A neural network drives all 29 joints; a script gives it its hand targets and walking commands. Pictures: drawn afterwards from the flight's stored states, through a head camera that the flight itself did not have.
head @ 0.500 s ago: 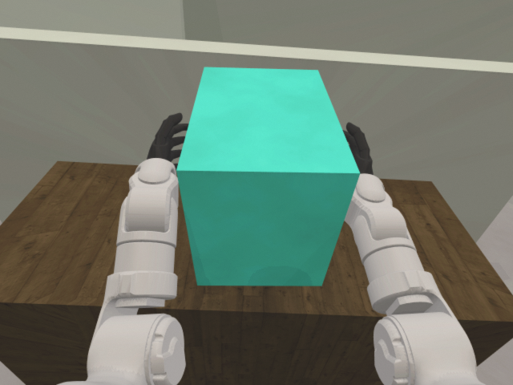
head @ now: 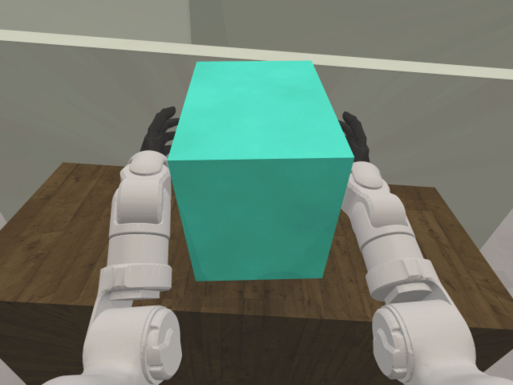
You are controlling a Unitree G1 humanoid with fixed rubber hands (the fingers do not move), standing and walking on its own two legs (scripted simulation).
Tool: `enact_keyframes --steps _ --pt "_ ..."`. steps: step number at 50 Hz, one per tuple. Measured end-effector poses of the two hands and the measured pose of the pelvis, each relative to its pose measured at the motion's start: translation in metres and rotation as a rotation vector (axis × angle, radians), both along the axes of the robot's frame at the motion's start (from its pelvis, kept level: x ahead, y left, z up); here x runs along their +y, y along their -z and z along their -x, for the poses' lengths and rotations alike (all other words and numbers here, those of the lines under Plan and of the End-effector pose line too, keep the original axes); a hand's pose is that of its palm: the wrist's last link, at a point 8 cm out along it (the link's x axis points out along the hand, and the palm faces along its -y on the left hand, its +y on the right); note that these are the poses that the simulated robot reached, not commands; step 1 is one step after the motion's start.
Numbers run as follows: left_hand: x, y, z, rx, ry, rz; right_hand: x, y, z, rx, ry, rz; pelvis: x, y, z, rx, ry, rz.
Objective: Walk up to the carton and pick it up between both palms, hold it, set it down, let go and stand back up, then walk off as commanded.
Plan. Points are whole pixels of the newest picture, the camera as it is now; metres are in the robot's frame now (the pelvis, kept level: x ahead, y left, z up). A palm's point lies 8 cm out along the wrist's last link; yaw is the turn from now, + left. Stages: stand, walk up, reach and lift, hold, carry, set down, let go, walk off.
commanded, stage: reach and lift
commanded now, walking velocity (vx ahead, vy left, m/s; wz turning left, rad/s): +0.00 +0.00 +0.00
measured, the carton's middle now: (256, 165) +0.43 -0.03 +0.18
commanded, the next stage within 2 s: hold in 0.34 s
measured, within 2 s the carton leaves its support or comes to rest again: neither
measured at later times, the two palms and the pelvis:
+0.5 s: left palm (149, 152) +0.38 +0.13 +0.24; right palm (351, 154) +0.38 -0.16 +0.24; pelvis +0.01 +0.00 +0.00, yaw +0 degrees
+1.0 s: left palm (142, 143) +0.37 +0.14 +0.26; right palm (354, 141) +0.38 -0.16 +0.26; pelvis +0.00 -0.01 +0.00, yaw +0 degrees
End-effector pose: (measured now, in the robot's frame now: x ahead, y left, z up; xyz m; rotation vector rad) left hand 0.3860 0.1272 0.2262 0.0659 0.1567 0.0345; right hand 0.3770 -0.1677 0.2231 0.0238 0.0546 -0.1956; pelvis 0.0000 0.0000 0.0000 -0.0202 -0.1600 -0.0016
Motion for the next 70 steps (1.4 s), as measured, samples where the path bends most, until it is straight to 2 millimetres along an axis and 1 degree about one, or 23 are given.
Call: enact_keyframes --steps 7,14,23,36,48,61,70 --pt "0.002 -0.004 0.001 -0.009 -0.004 -0.002 0.002 -0.004 -0.001 -0.008 -0.006 -0.003 0.003 0.000 -0.003 -0.008 0.001 0.004" --pt "0.004 -0.004 0.001 -0.002 -0.008 0.008 0.003 -0.005 -0.001 0.000 -0.008 0.002 0.004 0.000 -0.005 -0.011 0.006 0.005" --pt "0.006 -0.010 0.003 -0.010 -0.017 0.013 0.006 -0.014 -0.003 -0.006 -0.017 -0.002 0.003 0.000 -0.007 -0.008 0.001 0.006" --pt "0.009 -0.017 0.011 -0.007 -0.032 0.020 0.009 -0.023 0.001 0.000 -0.033 0.000 0.001 0.000 -0.005 -0.014 0.002 0.005" --pt "0.011 -0.031 0.014 -0.013 -0.041 0.027 0.011 -0.038 0.000 -0.002 -0.046 -0.003 -0.004 0.000 -0.002 -0.008 -0.004 0.002" --pt "0.013 -0.040 0.014 -0.017 -0.043 0.039 0.012 -0.051 -0.001 -0.001 -0.052 -0.002 -0.008 0.000 -0.004 0.000 -0.007 0.003" --pt "0.015 -0.040 0.013 -0.001 -0.044 0.048 0.014 -0.049 -0.002 0.019 -0.053 0.001 -0.009 0.001 -0.005 0.005 -0.006 0.001"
